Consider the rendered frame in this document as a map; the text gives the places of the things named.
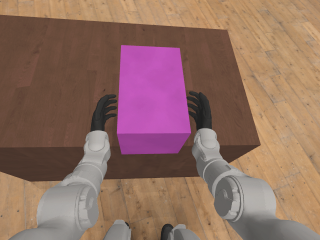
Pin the robot right forearm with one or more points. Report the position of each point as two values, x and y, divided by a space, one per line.
210 165

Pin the right robot upper arm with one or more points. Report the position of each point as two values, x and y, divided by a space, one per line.
249 206

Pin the carton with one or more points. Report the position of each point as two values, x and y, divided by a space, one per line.
153 115

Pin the pedestal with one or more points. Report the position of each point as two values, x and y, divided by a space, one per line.
53 72

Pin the left robot upper arm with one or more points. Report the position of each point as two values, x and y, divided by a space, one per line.
64 213

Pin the robot right thigh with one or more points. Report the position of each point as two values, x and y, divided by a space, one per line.
182 234

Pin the left robot hand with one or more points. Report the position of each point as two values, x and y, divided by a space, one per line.
99 116

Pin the left robot shin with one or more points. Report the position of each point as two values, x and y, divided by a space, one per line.
119 221

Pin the robot left forearm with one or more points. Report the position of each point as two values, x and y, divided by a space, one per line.
92 168

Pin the right robot hand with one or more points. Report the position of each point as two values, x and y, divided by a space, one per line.
202 117

